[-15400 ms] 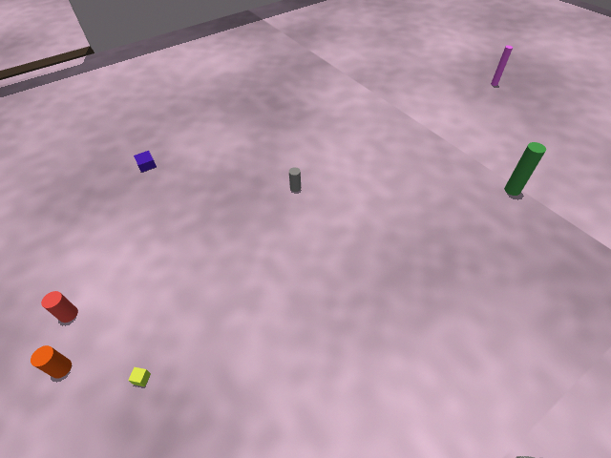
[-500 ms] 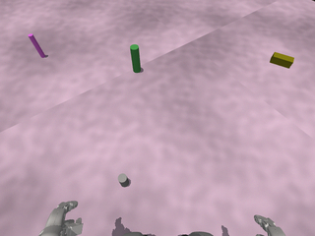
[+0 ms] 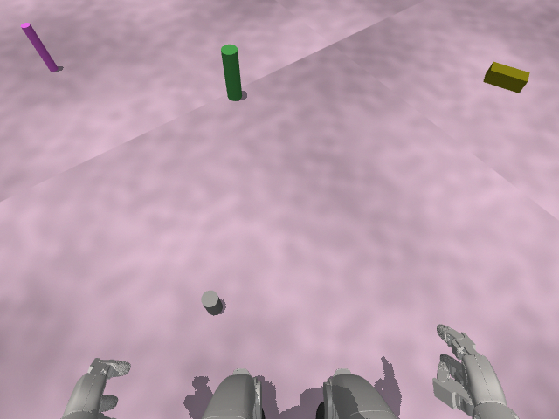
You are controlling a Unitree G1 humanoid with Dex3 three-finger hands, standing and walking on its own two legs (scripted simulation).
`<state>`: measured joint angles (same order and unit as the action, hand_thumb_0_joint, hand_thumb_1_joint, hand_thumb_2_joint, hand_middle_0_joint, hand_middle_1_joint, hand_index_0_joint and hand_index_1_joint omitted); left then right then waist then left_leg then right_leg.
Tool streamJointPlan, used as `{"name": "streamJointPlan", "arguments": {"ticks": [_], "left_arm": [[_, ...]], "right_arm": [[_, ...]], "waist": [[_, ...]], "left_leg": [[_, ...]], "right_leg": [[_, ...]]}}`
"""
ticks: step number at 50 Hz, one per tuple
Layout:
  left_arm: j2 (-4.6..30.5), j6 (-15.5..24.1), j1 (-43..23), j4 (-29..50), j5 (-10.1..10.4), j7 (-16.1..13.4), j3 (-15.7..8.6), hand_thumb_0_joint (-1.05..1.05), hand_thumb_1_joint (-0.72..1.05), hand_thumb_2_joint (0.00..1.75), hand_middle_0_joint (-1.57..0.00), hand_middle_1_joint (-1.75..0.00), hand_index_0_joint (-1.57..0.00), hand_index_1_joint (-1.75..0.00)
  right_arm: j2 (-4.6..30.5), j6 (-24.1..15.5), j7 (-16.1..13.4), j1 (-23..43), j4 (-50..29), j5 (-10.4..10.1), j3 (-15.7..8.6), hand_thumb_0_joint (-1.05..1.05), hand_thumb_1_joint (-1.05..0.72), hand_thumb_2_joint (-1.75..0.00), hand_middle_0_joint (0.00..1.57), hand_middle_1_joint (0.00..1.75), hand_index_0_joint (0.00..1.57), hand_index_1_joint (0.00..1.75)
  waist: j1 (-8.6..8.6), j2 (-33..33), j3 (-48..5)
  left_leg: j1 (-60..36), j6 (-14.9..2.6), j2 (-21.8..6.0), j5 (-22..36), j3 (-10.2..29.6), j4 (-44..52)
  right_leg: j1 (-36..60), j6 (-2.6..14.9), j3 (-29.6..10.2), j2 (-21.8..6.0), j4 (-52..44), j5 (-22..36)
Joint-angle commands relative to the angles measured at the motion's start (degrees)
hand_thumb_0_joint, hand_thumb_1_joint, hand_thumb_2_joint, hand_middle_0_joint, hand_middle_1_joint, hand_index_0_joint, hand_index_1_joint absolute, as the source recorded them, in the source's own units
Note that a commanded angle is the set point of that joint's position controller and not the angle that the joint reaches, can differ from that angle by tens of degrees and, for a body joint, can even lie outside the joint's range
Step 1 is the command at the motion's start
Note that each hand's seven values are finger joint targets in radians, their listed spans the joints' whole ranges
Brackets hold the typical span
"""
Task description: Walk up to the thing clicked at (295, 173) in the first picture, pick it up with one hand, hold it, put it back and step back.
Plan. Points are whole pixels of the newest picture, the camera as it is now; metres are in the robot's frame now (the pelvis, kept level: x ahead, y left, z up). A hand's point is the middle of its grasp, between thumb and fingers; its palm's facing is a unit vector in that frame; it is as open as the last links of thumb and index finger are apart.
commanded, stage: rise first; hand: left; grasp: from above
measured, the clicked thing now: (212, 303) +0.43 +0.22 -0.65
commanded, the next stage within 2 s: none
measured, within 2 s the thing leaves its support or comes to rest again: neither
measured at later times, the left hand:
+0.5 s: hand (144, 380) +0.19 +0.27 -0.27, palm faces -0.41 -0.63 -0.66, open 13.9 cm
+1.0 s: hand (167, 331) +0.30 +0.29 -0.43, palm faces -0.49 -0.22 -0.85, open 13.9 cm
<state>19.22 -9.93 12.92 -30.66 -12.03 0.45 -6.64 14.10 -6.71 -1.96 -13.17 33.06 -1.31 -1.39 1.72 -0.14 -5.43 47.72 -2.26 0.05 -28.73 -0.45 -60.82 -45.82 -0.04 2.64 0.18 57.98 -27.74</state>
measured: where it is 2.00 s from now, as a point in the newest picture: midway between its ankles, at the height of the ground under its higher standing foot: outside the picture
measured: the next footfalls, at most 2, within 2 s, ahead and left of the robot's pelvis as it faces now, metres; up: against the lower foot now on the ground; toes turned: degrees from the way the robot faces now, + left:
none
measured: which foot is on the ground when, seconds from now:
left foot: down 0.00-1.00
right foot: down 0.00-1.00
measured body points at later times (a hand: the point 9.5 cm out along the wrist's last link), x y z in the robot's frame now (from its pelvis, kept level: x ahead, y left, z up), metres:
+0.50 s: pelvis -0.04 -0.01 -0.13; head +0.12 +0.02 +0.29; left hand +0.21 +0.31 -0.23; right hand +0.16 -0.27 -0.22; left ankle +0.01 +0.09 -0.67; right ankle +0.00 -0.12 -0.67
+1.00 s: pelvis -0.09 -0.01 -0.28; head +0.13 +0.02 +0.11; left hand +0.32 +0.30 -0.38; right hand -0.01 -0.29 -0.41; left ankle +0.00 +0.09 -0.67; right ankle +0.00 -0.13 -0.67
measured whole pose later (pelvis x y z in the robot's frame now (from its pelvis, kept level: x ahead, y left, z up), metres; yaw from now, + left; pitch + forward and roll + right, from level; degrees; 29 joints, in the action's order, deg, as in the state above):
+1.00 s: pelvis -0.09 -0.01 -0.28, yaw -4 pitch +35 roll -6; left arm 37.3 14.2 -34.7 -61.9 -56.3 -10.4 -7.7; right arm 15.1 -5.8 3.5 -9.1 42.8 1.8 -2.0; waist 5.1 -0.8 -7.4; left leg 118.1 -2.5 -1.4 -37.6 2.2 -120.7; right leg -115.1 1.9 6.5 -0.5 117.2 -37.0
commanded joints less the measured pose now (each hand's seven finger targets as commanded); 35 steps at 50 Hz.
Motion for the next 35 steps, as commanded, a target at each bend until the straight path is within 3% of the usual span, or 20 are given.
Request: {"name": "streamJointPlan", "arguments": {"ticks": [1,4,7,9,11,12,15,18,20,24,26,30,35], "left_arm": [[10.39,-0.10,2.73,11.09,-1.33,-1.21,-3.48,0.00,-0.54,0.93,-0.07,-1.11,-0.09,-1.09],[10.49,-0.87,5.20,12.62,-2.41,-1.41,-3.65,0.00,-0.53,0.91,-0.07,-1.11,-0.09,-1.09],[10.57,-1.19,5.59,14.95,-2.82,-1.83,-4.11,0.00,-0.52,0.91,-0.08,-1.12,-0.10,-1.09],[11.11,-0.94,1.75,14.19,-4.00,-1.98,-3.42,0.00,-0.52,0.91,-0.08,-1.12,-0.10,-1.09],[11.82,0.29,-1.09,12.34,-5.47,-1.82,-3.22,0.00,-0.52,0.90,-0.07,-1.13,-0.10,-1.10],[11.36,1.19,-2.98,10.71,-6.74,-1.78,-2.10,0.00,-0.51,0.90,-0.07,-1.13,-0.10,-1.10],[13.25,4.98,-6.71,7.92,-10.75,-2.05,-3.14,0.00,-0.50,0.90,-0.07,-1.13,-0.09,-1.10],[13.81,9.13,-12.56,5.61,-14.87,-2.46,-1.72,0.00,-0.50,0.92,-0.06,-1.14,-0.08,-1.11],[16.90,11.59,-15.35,2.71,-17.58,-3.53,-4.07,0.00,-0.52,0.94,-0.06,-1.13,-0.08,-1.11],[19.68,15.25,-19.83,-1.33,-23.14,-5.55,-4.40,0.00,-0.52,0.94,-0.07,-1.12,-0.09,-1.11],[21.69,16.36,-23.92,-4.31,-25.56,-6.65,-5.47,0.00,-0.53,0.96,-0.07,-1.11,-0.08,-1.10],[23.86,18.80,-35.22,-6.89,-29.91,-7.98,-4.41,0.00,-0.52,0.98,-0.08,-1.07,-0.08,-1.07],[30.58,21.27,-46.52,-11.30,-34.77,-9.82,-6.24,0.00,-0.47,0.97,-0.09,-1.05,-0.10,-1.04]], "right_arm": [[9.27,-3.23,-0.45,-0.63,-7.95,0.02,-3.44,0.00,-0.91,-0.90,0.20,0.30,0.20,0.30],[8.97,-3.75,-0.32,-0.27,-9.01,0.07,-3.29,0.00,-0.91,-0.90,0.20,0.30,0.20,0.30],[8.59,-4.13,-0.25,0.47,-10.11,0.08,-3.23,0.00,-0.91,-0.90,0.20,0.30,0.20,0.30],[8.84,-4.48,-0.31,0.73,-9.99,-0.01,-3.12,0.00,-0.91,-0.90,0.20,0.30,0.20,0.30],[9.29,-4.93,-0.10,1.31,-9.38,0.14,-3.03,0.00,-0.91,-0.90,0.20,0.30,0.20,0.30],[9.32,-5.31,0.04,1.54,-9.09,0.18,-2.92,0.00,-0.90,-0.90,0.20,0.30,0.20,0.30],[9.94,-6.34,0.78,2.20,-8.15,0.42,-2.90,0.00,-0.88,-0.90,0.20,0.30,0.20,0.30],[10.85,-7.16,1.78,2.57,-6.58,0.30,-3.34,0.00,-0.87,-0.89,0.20,0.30,0.20,0.30],[11.78,-7.48,2.18,3.00,-5.34,0.31,-3.75,0.00,-0.88,-0.90,0.20,0.30,0.20,0.30],[12.36,-7.25,3.05,3.34,-2.95,0.32,-4.38,0.00,-0.89,-0.90,0.20,0.30,0.20,0.30],[12.81,-6.83,3.51,2.80,-1.61,0.38,-4.56,0.00,-0.90,-0.90,0.20,0.30,0.20,0.30],[12.80,-5.91,4.27,1.83,0.06,0.75,-5.52,0.00,-0.88,-0.90,0.20,0.30,0.20,0.30],[13.13,-4.61,4.47,0.07,2.09,1.33,-6.04,0.00,-0.86,-0.89,0.20,0.30,0.20,0.30]], "waist": [[-0.01,-4.45,-15.05],[-0.20,-4.43,-15.84],[-0.36,-4.19,-15.44],[0.97,-3.38,-15.14],[1.18,-4.21,-14.05],[1.97,-4.01,-14.70],[0.78,-5.49,-17.27],[1.02,-6.30,-22.20],[-0.05,-7.07,-23.93],[-1.32,-7.08,-30.15],[-1.13,-6.21,-32.02],[-0.34,-4.21,-35.59],[-0.51,-4.03,-40.05]], "left_leg": [[-10.49,1.85,-1.59,21.99,4.40,6.01],[-8.52,1.74,-1.32,21.67,4.34,3.60],[-4.62,1.54,-0.61,17.19,3.74,2.00],[-2.00,1.26,-0.44,15.09,3.33,-0.11],[0.89,1.52,-0.82,13.64,4.14,-2.18],[2.07,1.39,-0.74,13.73,4.38,-4.15],[6.70,1.70,-0.24,11.76,4.14,-9.04],[9.77,1.99,-0.39,11.09,5.06,-13.66],[12.72,2.35,-0.44,9.91,5.65,-16.30],[18.11,1.78,0.22,13.18,4.38,-24.30],[22.57,1.52,0.53,12.52,4.27,-27.49],[30.24,0.72,0.80,6.66,2.75,-33.69],[36.86,0.44,0.89,0.23,1.52,-38.80]], "right_leg": [[0.75,2.02,-0.44,1.11,-2.30,13.86],[-0.82,2.02,-0.43,1.11,-0.45,13.25],[-1.64,1.98,-0.63,1.03,0.63,11.76],[-4.09,1.95,-0.85,1.10,2.07,10.74],[-8.92,2.15,-0.59,1.10,5.63,8.66],[-11.31,2.11,-0.50,1.13,7.39,8.29],[-17.36,2.25,-0.87,0.95,13.42,6.56],[-24.48,2.31,-0.95,0.86,19.46,5.55],[-28.65,2.42,-0.69,0.82,23.58,4.44],[-33.96,2.43,-0.90,0.97,29.65,6.96],[-35.77,2.51,-0.82,1.06,32.16,6.98],[-39.13,2.25,-1.01,1.13,34.66,3.67],[-41.01,2.07,-0.89,1.04,37.56,-1.29]]}}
